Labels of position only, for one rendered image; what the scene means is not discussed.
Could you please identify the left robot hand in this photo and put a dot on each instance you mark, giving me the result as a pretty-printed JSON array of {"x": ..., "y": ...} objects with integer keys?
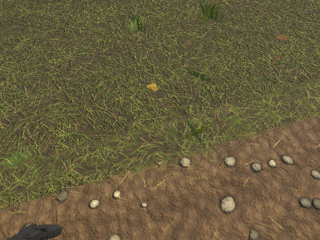
[{"x": 37, "y": 232}]

